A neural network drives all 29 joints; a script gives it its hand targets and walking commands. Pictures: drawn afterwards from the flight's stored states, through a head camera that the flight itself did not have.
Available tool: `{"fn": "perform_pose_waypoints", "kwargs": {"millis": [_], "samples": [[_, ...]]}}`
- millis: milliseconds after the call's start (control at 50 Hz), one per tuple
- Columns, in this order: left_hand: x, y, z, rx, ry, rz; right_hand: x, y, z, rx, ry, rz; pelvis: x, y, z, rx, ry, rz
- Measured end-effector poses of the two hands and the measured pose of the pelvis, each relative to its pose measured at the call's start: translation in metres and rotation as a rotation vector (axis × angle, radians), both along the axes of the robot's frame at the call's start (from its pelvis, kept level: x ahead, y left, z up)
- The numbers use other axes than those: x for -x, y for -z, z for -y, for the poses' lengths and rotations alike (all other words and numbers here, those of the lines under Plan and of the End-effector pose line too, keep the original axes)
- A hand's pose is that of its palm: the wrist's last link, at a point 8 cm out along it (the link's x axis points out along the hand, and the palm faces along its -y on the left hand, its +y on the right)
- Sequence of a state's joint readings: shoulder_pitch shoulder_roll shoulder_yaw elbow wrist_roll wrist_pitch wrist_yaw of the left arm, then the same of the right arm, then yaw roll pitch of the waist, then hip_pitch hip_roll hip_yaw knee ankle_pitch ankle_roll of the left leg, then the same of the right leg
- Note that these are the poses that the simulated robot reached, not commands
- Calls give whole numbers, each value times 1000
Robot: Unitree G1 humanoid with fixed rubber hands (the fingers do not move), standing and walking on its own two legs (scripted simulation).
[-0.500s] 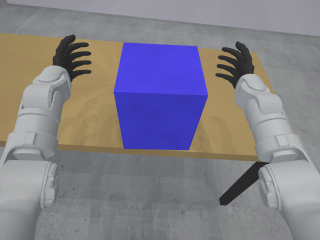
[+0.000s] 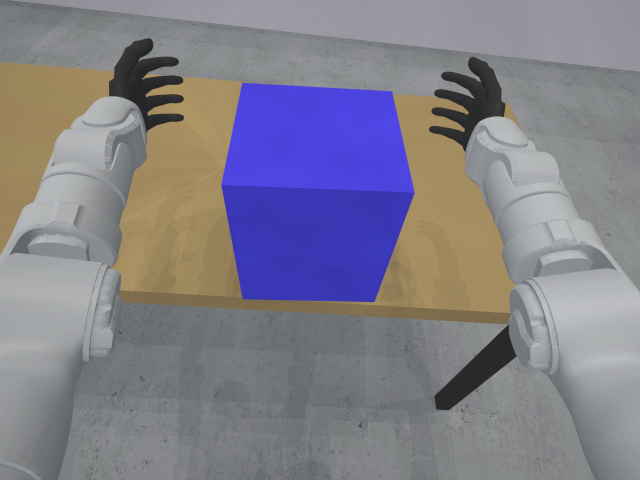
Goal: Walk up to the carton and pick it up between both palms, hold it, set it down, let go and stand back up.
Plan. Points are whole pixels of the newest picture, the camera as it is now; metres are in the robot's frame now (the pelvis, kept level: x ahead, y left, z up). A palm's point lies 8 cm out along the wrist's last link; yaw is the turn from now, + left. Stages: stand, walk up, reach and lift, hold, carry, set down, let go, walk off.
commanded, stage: reach and lift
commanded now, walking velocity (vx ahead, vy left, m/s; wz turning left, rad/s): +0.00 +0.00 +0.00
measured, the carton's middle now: (313, 200) +0.49 +0.02 +0.05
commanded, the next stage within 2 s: none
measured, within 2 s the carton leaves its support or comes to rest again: neither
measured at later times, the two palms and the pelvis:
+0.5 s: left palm (151, 184) +0.45 +0.23 +0.11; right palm (450, 193) +0.45 -0.15 +0.12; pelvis -0.02 +0.00 -0.01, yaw +0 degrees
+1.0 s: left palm (196, 194) +0.46 +0.18 +0.08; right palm (423, 203) +0.45 -0.13 +0.09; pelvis -0.01 +0.00 -0.01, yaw +0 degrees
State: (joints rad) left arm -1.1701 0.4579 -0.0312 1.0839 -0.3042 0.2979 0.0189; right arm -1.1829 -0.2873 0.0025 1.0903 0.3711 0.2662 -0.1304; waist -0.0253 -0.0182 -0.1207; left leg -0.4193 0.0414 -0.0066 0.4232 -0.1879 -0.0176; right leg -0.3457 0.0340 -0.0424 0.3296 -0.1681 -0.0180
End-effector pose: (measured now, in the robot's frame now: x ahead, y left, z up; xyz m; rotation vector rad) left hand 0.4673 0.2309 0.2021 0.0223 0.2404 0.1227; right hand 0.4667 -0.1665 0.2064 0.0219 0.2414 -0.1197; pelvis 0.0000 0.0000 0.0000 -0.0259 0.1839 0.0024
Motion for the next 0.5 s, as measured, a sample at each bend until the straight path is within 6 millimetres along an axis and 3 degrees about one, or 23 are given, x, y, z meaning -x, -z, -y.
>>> {"fn": "perform_pose_waypoints", "kwargs": {"millis": [320, 500], "samples": [[16, 64, 0, -6, -14, -27, 15, 62, -6, 14, 2, -43, 9, 3, 1, -2, 3, -44], [21, 93, 3, -5, -22, -16, 20, 87, -12, 18, -8, -46, 16, 8, 3, -3, 2, -103]]}}
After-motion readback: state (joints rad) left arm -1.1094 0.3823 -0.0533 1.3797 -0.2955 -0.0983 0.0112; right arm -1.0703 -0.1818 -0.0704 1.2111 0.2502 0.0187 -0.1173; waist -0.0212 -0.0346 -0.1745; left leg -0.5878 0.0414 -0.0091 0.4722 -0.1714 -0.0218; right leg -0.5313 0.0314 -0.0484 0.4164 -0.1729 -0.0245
